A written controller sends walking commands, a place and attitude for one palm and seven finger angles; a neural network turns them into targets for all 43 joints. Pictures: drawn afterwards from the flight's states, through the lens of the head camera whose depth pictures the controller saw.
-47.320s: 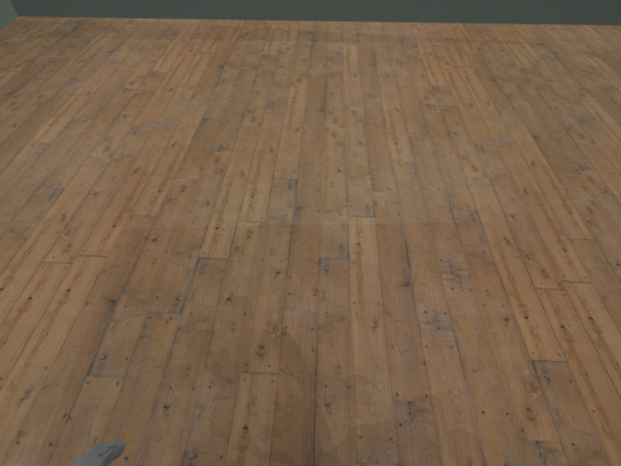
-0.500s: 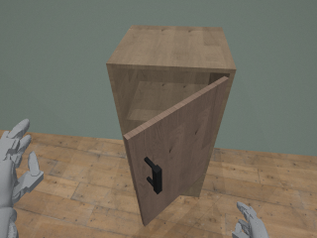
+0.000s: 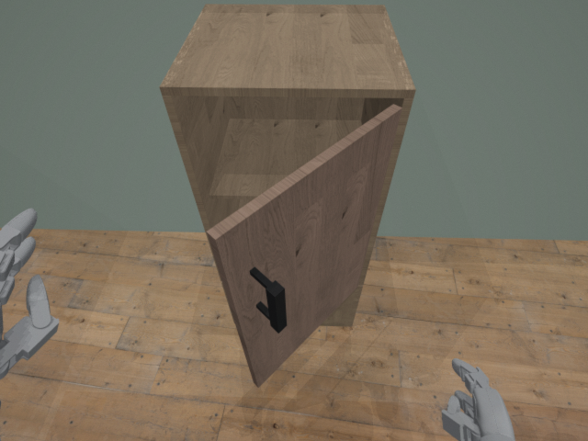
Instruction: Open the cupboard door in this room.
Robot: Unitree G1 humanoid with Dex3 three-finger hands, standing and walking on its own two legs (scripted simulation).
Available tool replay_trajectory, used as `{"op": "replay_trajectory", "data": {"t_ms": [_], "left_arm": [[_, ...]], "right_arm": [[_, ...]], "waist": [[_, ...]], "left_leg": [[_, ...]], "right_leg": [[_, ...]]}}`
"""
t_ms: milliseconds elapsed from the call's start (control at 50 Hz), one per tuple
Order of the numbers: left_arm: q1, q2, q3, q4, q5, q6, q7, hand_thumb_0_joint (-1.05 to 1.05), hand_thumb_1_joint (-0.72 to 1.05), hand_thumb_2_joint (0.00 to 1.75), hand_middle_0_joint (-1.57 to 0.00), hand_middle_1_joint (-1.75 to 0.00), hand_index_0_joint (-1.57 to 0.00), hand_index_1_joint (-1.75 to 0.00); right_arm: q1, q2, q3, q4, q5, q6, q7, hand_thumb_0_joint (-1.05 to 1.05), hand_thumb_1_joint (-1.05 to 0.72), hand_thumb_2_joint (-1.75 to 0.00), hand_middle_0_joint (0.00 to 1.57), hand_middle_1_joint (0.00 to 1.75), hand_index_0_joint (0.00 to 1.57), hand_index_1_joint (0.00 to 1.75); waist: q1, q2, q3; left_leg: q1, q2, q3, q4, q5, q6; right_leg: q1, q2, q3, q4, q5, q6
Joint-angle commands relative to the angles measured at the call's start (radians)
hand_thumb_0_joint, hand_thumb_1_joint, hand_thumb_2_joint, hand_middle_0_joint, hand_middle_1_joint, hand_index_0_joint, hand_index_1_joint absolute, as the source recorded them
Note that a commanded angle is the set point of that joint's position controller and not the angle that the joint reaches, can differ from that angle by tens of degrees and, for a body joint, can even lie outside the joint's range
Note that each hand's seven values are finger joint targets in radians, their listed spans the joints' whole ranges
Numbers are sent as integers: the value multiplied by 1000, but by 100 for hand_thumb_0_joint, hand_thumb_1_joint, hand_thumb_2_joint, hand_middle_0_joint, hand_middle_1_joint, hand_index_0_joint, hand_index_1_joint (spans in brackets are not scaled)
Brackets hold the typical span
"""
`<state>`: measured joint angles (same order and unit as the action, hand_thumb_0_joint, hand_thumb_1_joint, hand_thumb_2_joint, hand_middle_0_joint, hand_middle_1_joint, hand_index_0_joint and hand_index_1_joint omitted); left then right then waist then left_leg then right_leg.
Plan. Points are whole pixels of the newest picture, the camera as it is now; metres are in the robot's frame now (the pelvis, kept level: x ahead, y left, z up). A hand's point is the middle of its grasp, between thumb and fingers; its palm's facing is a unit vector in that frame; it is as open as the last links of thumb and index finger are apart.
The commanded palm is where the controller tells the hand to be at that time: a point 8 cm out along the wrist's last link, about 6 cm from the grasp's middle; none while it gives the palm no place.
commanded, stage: step back with the hand held close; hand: left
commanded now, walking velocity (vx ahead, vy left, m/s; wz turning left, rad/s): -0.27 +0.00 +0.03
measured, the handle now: (268, 300) +0.32 +0.07 -0.02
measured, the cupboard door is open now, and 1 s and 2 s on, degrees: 47 47 47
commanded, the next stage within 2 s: stop stepping back and stand still in 0.74 s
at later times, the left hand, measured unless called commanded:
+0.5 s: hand out of the picture +0.08 +0.30 +0.16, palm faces +0.51 -0.71 -0.49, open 7.4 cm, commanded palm +0.02 +0.33 +0.17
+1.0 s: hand out of the picture -0.01 +0.27 +0.16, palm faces +0.39 -0.81 -0.45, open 7.4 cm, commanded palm -0.08 +0.32 +0.17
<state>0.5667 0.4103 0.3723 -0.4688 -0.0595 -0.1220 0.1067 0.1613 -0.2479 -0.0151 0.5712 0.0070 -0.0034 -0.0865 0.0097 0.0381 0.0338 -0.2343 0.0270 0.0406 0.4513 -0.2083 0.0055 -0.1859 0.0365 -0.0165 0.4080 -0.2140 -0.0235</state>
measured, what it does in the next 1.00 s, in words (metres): walks backwards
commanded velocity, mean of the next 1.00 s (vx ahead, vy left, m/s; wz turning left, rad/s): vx -0.23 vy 0.01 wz -0.02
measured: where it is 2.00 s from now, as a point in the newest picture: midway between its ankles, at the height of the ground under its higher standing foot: outside the picture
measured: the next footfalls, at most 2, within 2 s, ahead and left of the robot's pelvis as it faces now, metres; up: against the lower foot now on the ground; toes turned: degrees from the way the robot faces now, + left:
right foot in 1.02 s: -0.34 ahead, -0.08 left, +0.00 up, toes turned -2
left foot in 1.14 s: -0.08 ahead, +0.10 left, +0.00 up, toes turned +1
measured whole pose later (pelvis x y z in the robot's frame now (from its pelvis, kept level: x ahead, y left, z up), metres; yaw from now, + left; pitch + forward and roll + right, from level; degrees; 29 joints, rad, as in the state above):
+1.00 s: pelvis -0.21 +0.01 -0.01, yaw +1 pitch +6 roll -1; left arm 0.57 0.47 0.45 -0.63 -0.07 -0.19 0.15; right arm 0.15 -0.15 0.03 0.58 -0.02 -0.14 -0.04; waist 0.01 -0.07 -0.02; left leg -0.55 0.02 0.07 0.33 0.02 0.00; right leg -0.05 0.05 -0.05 0.46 -0.50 -0.06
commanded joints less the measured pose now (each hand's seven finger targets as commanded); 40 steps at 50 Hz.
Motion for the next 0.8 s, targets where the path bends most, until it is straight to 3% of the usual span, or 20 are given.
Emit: {"op": "replay_trajectory", "data": {"t_ms": [0, 100, 220, 320, 380, 420, 440, 460, 480, 500, 540, 580, 600, 640, 660, 680, 700, 720, 760, 780], "left_arm": [[-2, 206, 180, -207, -2, -71, 48, 0, 90, 90, -20, -30, -20, -30], [13, 190, 166, -208, 4, -80, 55, 0, 90, 90, -20, -30, -20, -30], [-19, 185, 177, -240, 30, -114, 62, 0, 90, 90, -20, -30, -20, -30], [-78, 177, 201, -277, 65, -144, 63, 0, 90, 90, -20, -30, -20, -30], [-69, 174, 199, -264, 55, -150, 58, 0, 90, 90, -20, -30, -20, -30], [-55, 165, 183, -267, 38, -154, 53, 0, 90, 90, -20, -30, -20, -30], [-53, 167, 180, -267, 30, -157, 53, 0, 90, 90, -20, -30, -20, -30], [-36, 178, 179, -258, 20, -163, 59, 0, 90, 90, -20, -30, -20, -30], [-58, 160, 146, -267, 15, -162, 60, 0, 90, 90, -20, -30, -20, -30], [-73, 180, 155, -272, 18, -160, 66, 0, 90, 90, -20, -30, -20, -30], [-99, 201, 161, -275, 24, -157, 73, 0, 90, 90, -20, -30, -20, -30], [-105, 206, 162, -270, 23, -147, 78, 0, 90, 90, -20, -30, -20, -30], [-129, 210, 162, -282, 23, -145, 74, 0, 90, 90, -20, -30, -20, -30], [-155, 225, 194, -287, 27, -155, 71, 0, 90, 90, -20, -30, -20, -30], [-125, 234, 208, -252, 32, -165, 67, 0, 90, 90, -20, -30, -20, -30], [-99, 210, 215, -238, 29, -165, 64, 0, 90, 90, -20, -30, -20, -30], [-130, 204, 216, -259, 40, -164, 64, 0, 90, 90, -20, -30, -20, -30], [-130, 198, 218, -260, 42, -164, 66, 0, 90, 90, -20, -30, -20, -30], [-85, 191, 201, -278, 25, -159, 67, 0, 90, 90, -20, -30, -20, -30], [-51, 169, 176, -284, 20, -147, 66, 0, 90, 90, -20, -30, -20, -30]], "right_arm": [[-96, -91, -39, -174, 7, -34, -11, 0, -90, -90, 20, 30, 20, 30], [-92, -103, -41, -178, 7, -37, -11, 0, -90, -90, 20, 30, 20, 30], [-82, -120, -36, -194, 1, -64, -9, 0, -90, -90, 20, 30, 20, 30], [-71, -124, -44, -193, -10, -101, -11, 0, -90, -90, 20, 30, 20, 30], [-64, -110, -43, -180, -11, -119, -5, 0, -90, -90, 20, 30, 20, 30], [-54, -102, -45, -168, -9, -130, 1, 0, -90, -90, 20, 30, 20, 30], [-53, -100, -44, -157, -11, -135, 5, 0, -90, -90, 20, 30, 20, 30], [-44, -90, -43, -136, -16, -134, 8, 0, -90, -90, 20, 30, 20, 30], [-34, -83, -44, -124, -7, -135, 15, 0, -90, -90, 20, 30, 20, 30], [-35, -87, -51, -113, -4, -134, 14, 0, -90, -90, 20, 30, 20, 30], [-46, -77, -50, -104, -7, -127, 11, 0, -90, -90, 20, 30, 20, 30], [-55, -73, -42, -100, -11, -118, 5, 0, -90, -90, 20, 30, 20, 30], [-68, -83, -37, -108, -10, -116, 0, 0, -90, -90, 20, 30, 20, 30], [-95, -104, -36, -117, -10, -122, -11, 0, -90, -90, 20, 30, 20, 30], [-103, -100, -41, -111, -13, -130, -12, 0, -90, -90, 20, 30, 20, 30], [-91, -96, -43, -118, -28, -138, -8, 0, -90, -90, 20, 30, 20, 30], [-94, -96, -46, -111, -39, -143, -4, 0, -90, -90, 20, 30, 20, 30], [-83, -86, -53, -102, -37, -145, 3, 0, -90, -90, 20, 30, 20, 30], [-95, -89, -60, -104, -25, -154, 15, 0, -90, -90, 20, 30, 20, 30], [-98, -90, -60, -106, -21, -154, 23, 0, -90, -90, 20, 30, 20, 30]], "waist": [[1, -20, -200], [1, 32, -157], [-3, 86, -71], [6, 196, -84], [-1, 110, -75], [-13, 33, -67], [-18, 10, -71], [-24, -2, -86], [-25, -88, -144], [-25, -147, -173], [-27, -182, -158], [-31, -144, -122], [-30, -75, -91], [-6, 118, -90], [-8, 217, -126], [-2, 243, -144], [-9, 230, -127], [-10, 172, -117], [6, 93, -172], [7, 104, -177]], "left_leg": [[77, 43, -43, 2, 328, 22], [-19, 58, -75, -53, 191, 31], [-329, 99, -158, -180, -303, 75], [-561, 200, -269, -303, -555, 127], [-486, 172, -248, -226, -487, 115], [-318, 92, -177, -113, -375, 66], [-219, 55, -136, -52, -319, 41], [-79, 23, -89, 30, -171, 16], [19, -2, -63, 143, -96, 0], [72, -17, -47, 241, -66, -6], [69, -33, -41, 300, -79, -15], [51, -21, -57, 182, -27, -12], [40, 5, -83, 65, 56, -2], [-123, 149, -218, -130, 135, 50], [-241, 244, -310, -271, -88, 91], [-343, 313, -410, -371, -320, 132], [-427, 348, -437, -401, -453, 160], [-404, 338, -406, -361, -412, 171], [-223, 289, -298, -283, -265, 155], [-183, 259, -250, -284, -252, 133]], "right_leg": [[36, -102, 73, -7, 436, 26], [24, -73, 65, 2, 252, 29], [123, -31, 66, 82, 6, 34], [292, 38, 22, 341, 17, 52], [203, 30, 57, 272, -23, 33], [19, -10, 130, 99, -69, -3], [-89, -44, 177, 17, -130, -22], [-197, -99, 226, -51, -56, -48], [-247, -144, 259, -79, -15, -57], [-293, -193, 302, -107, 36, -75], [-318, -240, 305, -121, 79, -95], [-296, -207, 250, -72, 162, -70], [-292, -133, 194, -13, 145, -24], [-121, 17, 82, 170, 60, 41], [9, 61, 53, 346, -122, 45], [58, 77, 70, 548, -226, 42], [72, 73, 94, 692, -227, 42], [28, 59, 103, 726, -217, 36], [-60, 43, 80, 666, -228, 32], [-76, 48, 45, 638, -259, 29]]}}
